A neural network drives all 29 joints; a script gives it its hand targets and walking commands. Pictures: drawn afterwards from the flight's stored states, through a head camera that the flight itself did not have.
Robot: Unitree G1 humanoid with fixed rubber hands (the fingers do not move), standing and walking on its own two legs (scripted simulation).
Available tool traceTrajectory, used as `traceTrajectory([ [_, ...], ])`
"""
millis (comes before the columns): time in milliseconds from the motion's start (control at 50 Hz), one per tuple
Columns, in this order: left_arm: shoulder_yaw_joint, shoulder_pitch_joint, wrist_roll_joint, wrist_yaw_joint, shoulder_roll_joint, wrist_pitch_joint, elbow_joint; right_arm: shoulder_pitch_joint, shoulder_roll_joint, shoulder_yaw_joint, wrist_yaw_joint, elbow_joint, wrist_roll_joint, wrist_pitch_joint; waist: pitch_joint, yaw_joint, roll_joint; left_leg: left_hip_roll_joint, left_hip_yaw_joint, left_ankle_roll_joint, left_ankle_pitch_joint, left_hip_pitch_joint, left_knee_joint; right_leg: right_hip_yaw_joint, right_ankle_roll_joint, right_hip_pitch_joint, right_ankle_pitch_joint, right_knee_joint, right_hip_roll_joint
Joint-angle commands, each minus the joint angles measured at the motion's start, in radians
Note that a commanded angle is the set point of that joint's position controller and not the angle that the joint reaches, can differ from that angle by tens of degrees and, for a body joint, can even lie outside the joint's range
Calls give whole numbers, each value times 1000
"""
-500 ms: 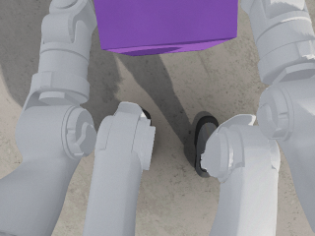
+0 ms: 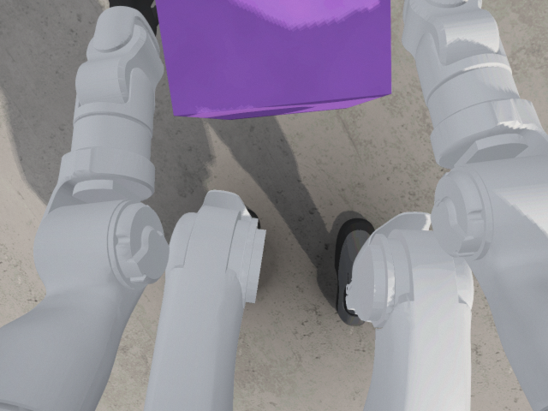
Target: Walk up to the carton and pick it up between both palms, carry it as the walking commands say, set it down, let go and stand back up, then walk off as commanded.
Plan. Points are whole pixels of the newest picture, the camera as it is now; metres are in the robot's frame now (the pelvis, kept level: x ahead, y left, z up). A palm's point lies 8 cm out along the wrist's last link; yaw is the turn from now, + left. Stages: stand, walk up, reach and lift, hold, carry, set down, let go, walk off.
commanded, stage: set down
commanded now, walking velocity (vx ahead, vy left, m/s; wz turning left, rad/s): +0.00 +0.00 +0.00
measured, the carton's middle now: (275, 3) +0.55 +0.06 -0.23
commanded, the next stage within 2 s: let go in 2.00 s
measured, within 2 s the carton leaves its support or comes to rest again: neither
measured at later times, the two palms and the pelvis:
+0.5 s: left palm (138, 16) +0.51 +0.21 -0.17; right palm out of the picture +0.57 -0.09 -0.17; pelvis +0.00 +0.00 +0.01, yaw +1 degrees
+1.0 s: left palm out of the picture +0.52 +0.23 -0.10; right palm out of the picture +0.59 -0.11 -0.11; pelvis +0.00 +0.01 +0.05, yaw +0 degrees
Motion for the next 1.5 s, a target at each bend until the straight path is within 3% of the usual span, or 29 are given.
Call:
traceTrajectory([
  [0,-373,-663,-73,-261,-777,-20,-132,-489,818,206,191,-158,60,-49,-1116,41,-69,-41,62,4,326,466,-177,-24,-34,568,252,-154,49],
  [20,-362,-669,-76,-256,-749,-24,-133,-477,794,204,185,-155,49,-49,-1122,37,-88,-39,61,1,328,468,-174,-25,-33,574,253,-153,48],
  [180,-253,-563,-49,-178,-528,-61,-109,-448,549,156,127,-140,38,-77,-1163,45,-71,-30,62,-15,336,505,-184,-28,-17,620,265,-158,38],
  [260,-185,-490,-48,-94,-276,-94,-76,-435,270,113,58,-141,43,-93,-1197,39,-74,-24,65,-24,336,533,-198,-25,-4,666,268,-165,25],
  [340,-142,-390,-78,24,87,-137,-48,-415,-113,88,-40,-160,84,-109,-1282,46,-92,-15,74,-26,354,592,-211,-18,10,739,277,-175,7],
  [380,-140,-385,-103,59,162,-148,-45,-443,-192,87,-67,-164,105,-112,-1364,45,-95,-11,69,-24,390,628,-212,-10,8,795,310,-170,-2],
  [440,-164,-384,-128,81,184,-168,-29,-433,-213,102,-65,-147,135,-123,-1422,59,-98,-4,58,-19,488,659,-209,-1,9,809,393,-157,-11],
  [660,-216,-346,-184,98,230,-166,-78,-413,-296,121,-24,-127,198,-129,-1476,77,-89,19,27,-7,567,763,-217,-19,11,700,367,-140,-26],
  [760,-219,-344,-201,105,233,-138,-185,-423,-311,124,-22,-219,216,-104,-1625,83,-78,15,38,-4,592,864,-236,-29,5,775,366,-169,-23],
  [780,-223,-342,-208,107,224,-126,-220,-420,-314,120,-23,-248,217,-96,-1658,69,-87,16,34,-3,587,886,-249,-37,3,791,358,-179,-23],
  [900,-202,-298,-197,124,218,-66,-328,-383,-331,68,-25,-346,171,-45,-1756,62,-75,5,43,-3,578,935,-312,-48,-7,854,347,-250,-5],
  [1000,-185,-265,-180,128,211,-33,-371,-340,-338,23,-22,-347,129,-15,-1781,48,-64,-2,51,-11,567,945,-383,-49,-9,893,353,-326,5],
  [1080,-169,-259,-172,128,213,-10,-387,-340,-319,25,-16,-354,120,5,-1779,59,-83,-5,52,-8,544,948,-444,-46,-8,927,341,-388,12],
  [1120,-178,-267,-174,125,211,2,-401,-350,-324,19,-14,-364,118,15,-1819,60,-65,-7,53,-11,550,977,-470,-43,-11,959,352,-415,18],
  [1160,-178,-269,-170,124,204,16,-416,-349,-333,1,-12,-369,108,25,-1820,45,-60,-6,48,-16,539,1010,-504,-50,-13,958,334,-449,20],
  [1220,-163,-268,-163,121,213,34,-441,-344,-327,7,-3,-376,107,43,-1853,62,-52,-7,49,-17,539,1046,-548,-38,-16,1002,335,-499,22],
  [1300,-146,-257,-154,120,226,62,-468,-357,-324,9,1,-422,106,71,-1911,80,-85,-12,57,-12,539,1086,-608,-36,-9,1098,348,-560,27],
  [1480,-143,-225,-151,113,236,100,-541,-331,-339,-12,-1,-483,96,110,-1991,79,-84,-24,55,-14,631,1221,-757,-26,-2,1295,452,-710,33],
])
